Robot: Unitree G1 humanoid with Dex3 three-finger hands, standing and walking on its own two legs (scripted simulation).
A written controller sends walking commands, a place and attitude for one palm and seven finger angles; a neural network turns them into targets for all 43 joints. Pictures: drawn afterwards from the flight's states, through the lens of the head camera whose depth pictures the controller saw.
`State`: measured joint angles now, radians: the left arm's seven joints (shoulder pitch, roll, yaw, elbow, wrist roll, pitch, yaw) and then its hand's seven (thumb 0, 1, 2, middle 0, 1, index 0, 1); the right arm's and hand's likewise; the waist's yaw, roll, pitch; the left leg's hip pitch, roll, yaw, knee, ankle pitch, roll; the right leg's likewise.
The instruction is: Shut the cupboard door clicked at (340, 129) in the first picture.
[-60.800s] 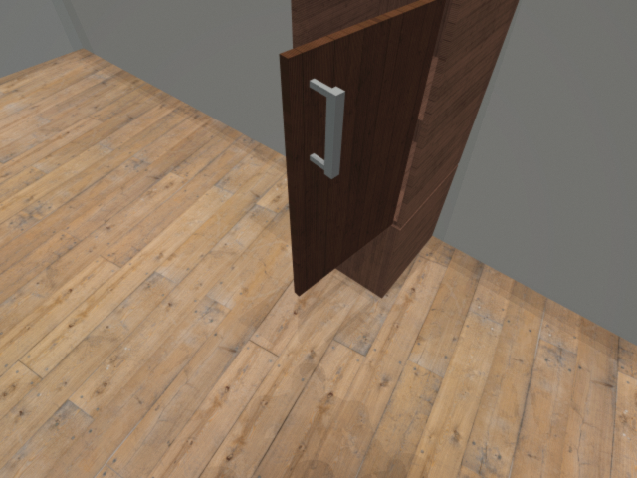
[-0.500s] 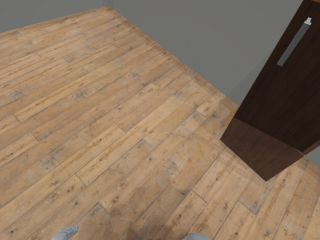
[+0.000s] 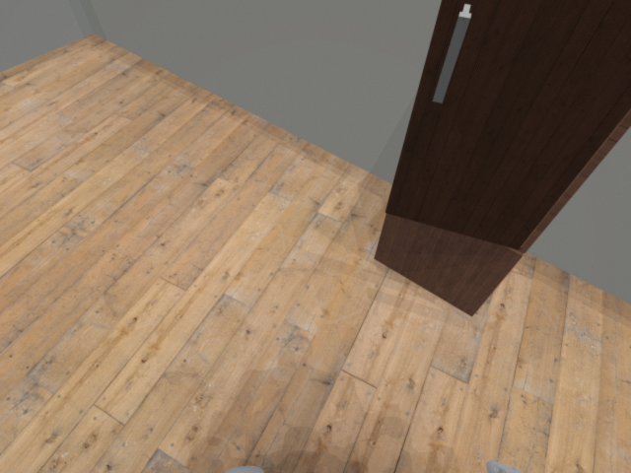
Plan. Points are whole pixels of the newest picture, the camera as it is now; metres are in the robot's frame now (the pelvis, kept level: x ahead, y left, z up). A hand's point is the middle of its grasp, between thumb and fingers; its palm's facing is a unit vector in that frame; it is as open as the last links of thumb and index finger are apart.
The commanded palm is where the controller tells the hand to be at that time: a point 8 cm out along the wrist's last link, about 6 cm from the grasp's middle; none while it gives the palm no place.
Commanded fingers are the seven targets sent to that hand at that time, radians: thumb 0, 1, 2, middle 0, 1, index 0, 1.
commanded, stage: turn to face it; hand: left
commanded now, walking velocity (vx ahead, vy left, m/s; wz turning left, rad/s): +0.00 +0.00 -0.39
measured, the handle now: (451, 55) +0.76 -0.18 +0.13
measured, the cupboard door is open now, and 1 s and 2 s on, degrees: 17 17 17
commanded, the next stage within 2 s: take the last steps up to it in 0.30 s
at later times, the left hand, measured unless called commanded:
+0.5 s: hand out of the picture +0.13 +0.15 -0.15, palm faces -0.18 -0.95 -0.26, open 7.4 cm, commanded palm none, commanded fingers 0.00 0.90 0.90 -0.20 -0.30 -0.20 -0.30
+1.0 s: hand (258, 398) +0.24 +0.11 -0.16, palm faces -0.29 -0.94 -0.16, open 7.4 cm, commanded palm none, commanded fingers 0.00 0.90 0.90 -0.20 -0.30 -0.20 -0.30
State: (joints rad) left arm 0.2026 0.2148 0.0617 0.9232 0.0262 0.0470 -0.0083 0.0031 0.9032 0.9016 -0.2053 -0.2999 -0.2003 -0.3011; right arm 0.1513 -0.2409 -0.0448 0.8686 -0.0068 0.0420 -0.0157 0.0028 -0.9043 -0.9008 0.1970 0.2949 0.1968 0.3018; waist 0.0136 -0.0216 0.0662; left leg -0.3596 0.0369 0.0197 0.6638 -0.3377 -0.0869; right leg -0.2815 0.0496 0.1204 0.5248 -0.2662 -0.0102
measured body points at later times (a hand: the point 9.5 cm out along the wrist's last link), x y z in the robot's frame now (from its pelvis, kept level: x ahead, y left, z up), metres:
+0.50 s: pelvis +0.01 -0.03 +0.00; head +0.04 -0.06 +0.45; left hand +0.14 +0.20 -0.13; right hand -0.01 -0.28 -0.16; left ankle +0.00 +0.12 -0.67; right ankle -0.03 -0.12 -0.74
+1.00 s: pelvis +0.12 -0.07 +0.01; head +0.16 -0.05 +0.46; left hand +0.26 +0.16 -0.15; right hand +0.02 -0.29 -0.13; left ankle +0.10 +0.08 -0.74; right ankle +0.12 -0.24 -0.66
